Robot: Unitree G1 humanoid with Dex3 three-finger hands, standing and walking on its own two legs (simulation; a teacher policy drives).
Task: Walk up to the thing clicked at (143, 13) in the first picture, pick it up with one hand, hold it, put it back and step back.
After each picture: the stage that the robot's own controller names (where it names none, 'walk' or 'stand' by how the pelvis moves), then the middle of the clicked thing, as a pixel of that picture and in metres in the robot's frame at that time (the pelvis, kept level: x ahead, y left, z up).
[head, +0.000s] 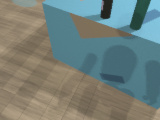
stand; (141, 9) +0.86 -0.31 -0.01
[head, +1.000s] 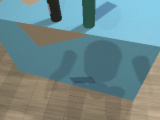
walk; (88, 5) +0.80 +0.03 +0.03
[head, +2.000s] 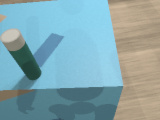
walk; (24, 57) +0.45 +0.28 +0.01
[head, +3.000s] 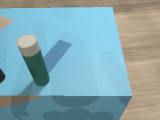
stand; (35, 63) +0.44 +0.22 +0.00
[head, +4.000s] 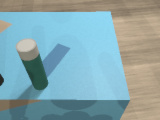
stand; (34, 67) +0.43 +0.22 -0.01
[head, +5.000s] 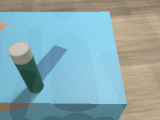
stand; (28, 70) +0.42 +0.24 -0.01
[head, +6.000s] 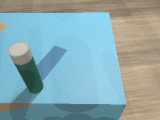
stand; (28, 70) +0.42 +0.24 -0.01
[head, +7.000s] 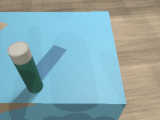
rise first; (28, 70) +0.41 +0.24 -0.01
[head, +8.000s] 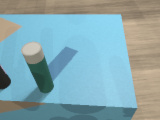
rise first; (40, 70) +0.42 +0.22 -0.01
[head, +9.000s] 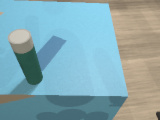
go down; (28, 60) +0.44 +0.20 +0.01
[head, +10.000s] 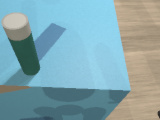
go down; (24, 49) +0.45 +0.21 +0.04
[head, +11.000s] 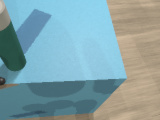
close in; (5, 41) +0.44 +0.22 +0.08
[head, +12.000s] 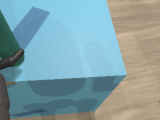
close; out of the picture +0.46 +0.23 +0.09
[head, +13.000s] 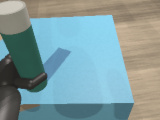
lift; (25, 53) +0.32 +0.17 +0.22
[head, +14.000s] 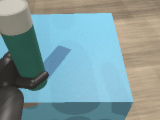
hold; (25, 52) +0.32 +0.16 +0.21
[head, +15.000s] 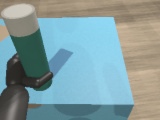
hold; (32, 54) +0.33 +0.16 +0.20
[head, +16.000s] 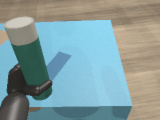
hold; (32, 63) +0.33 +0.16 +0.17
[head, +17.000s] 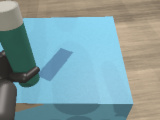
crouch; (18, 49) +0.35 +0.20 +0.19
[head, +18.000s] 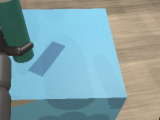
lower; (13, 24) +0.44 +0.21 +0.20
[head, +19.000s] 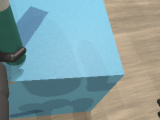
lower; (4, 30) +0.47 +0.21 +0.09
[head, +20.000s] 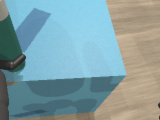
lower; (4, 38) +0.45 +0.21 +0.08
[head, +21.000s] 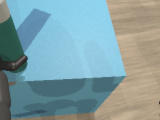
lower; (6, 39) +0.45 +0.21 +0.08
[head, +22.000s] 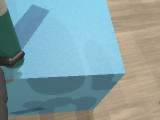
lower; (2, 34) +0.46 +0.21 +0.09
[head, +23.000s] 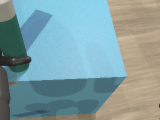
open; (9, 38) +0.45 +0.20 +0.08
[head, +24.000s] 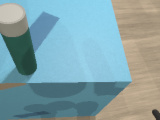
sink last; (20, 46) +0.42 +0.19 +0.07
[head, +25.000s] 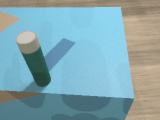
sink last; (36, 62) +0.43 +0.23 +0.04
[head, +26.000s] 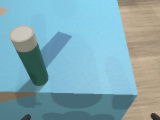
stand; (32, 60) +0.41 +0.21 +0.05
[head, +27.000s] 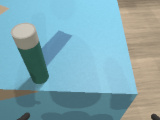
stand; (33, 57) +0.42 +0.20 +0.06
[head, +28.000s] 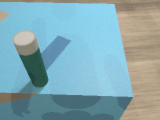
stand; (33, 62) +0.41 +0.21 +0.03
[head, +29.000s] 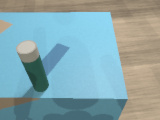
stand; (35, 69) +0.43 +0.22 -0.01
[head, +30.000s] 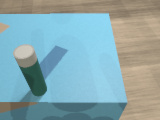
stand; (32, 73) +0.41 +0.22 -0.01
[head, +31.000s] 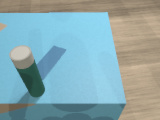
stand; (30, 74) +0.40 +0.23 -0.01
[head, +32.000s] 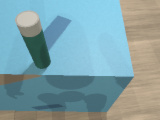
walk; (36, 44) +0.47 +0.19 +0.01
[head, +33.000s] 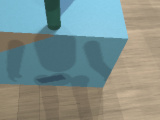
walk; (52, 5) +0.70 +0.17 +0.00
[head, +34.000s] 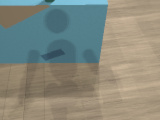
stand; out of the picture +1.03 +0.27 +0.02
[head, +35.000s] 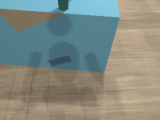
stand; out of the picture +1.02 +0.17 +0.00
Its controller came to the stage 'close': yes
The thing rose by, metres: 0.22
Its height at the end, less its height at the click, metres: +0.00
